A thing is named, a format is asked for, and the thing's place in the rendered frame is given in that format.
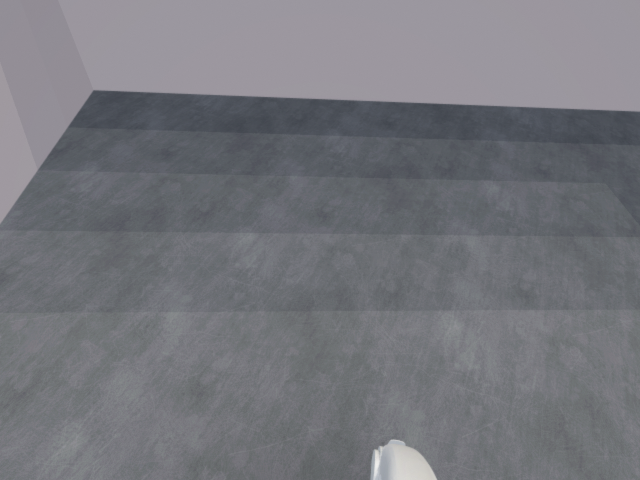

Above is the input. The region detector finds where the right robot thigh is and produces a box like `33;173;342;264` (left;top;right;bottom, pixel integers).
370;444;437;480

